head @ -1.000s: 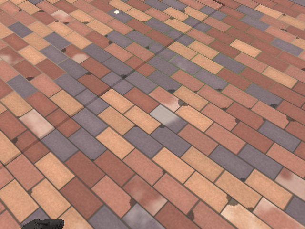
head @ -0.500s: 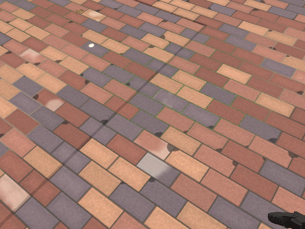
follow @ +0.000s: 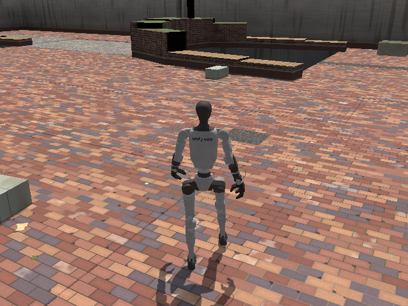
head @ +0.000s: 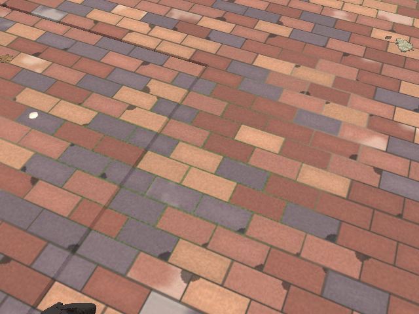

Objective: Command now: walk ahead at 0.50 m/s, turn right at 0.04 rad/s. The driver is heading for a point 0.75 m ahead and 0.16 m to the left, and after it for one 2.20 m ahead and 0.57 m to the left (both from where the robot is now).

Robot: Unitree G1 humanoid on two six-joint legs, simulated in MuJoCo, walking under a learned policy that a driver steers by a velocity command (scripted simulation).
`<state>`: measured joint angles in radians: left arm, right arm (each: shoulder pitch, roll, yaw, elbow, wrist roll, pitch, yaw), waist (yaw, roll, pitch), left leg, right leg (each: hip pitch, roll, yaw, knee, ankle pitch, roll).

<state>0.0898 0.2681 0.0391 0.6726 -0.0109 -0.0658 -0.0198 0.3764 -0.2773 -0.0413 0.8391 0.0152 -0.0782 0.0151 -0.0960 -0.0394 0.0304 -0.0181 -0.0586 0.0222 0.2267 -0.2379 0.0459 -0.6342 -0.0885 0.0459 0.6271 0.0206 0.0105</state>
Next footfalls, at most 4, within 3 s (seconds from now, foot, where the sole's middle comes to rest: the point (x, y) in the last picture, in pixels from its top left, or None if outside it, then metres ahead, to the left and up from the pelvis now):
0.14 right None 0.26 -0.14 -0.78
0.68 left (160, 301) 0.52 0.12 -0.78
1.14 right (184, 214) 0.83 0.03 -0.78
1.48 left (125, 254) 0.69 0.24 -0.78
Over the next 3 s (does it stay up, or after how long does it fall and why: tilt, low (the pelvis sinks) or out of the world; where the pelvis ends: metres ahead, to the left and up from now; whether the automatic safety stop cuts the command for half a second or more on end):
stays up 0.74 0.08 -0.01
